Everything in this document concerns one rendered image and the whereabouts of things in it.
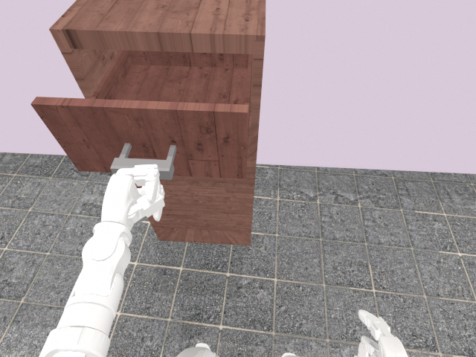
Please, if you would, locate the cabinet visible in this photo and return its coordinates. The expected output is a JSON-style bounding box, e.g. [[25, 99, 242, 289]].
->
[[49, 0, 266, 245]]

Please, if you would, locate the robot left forearm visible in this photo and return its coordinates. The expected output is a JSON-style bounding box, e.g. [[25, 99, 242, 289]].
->
[[39, 221, 132, 357]]

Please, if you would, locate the drawer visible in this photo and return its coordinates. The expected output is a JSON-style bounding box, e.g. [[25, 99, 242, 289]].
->
[[31, 50, 253, 179]]

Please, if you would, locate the robot left hand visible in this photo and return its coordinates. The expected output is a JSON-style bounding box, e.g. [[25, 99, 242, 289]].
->
[[101, 164, 165, 231]]

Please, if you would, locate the robot right hand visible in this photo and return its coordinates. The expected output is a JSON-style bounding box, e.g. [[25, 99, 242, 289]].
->
[[354, 309, 408, 357]]

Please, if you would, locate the handle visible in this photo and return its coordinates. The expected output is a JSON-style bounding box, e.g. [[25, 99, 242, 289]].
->
[[110, 143, 177, 180]]

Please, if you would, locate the robot left shin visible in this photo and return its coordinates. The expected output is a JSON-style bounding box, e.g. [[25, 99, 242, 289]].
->
[[196, 343, 210, 350]]

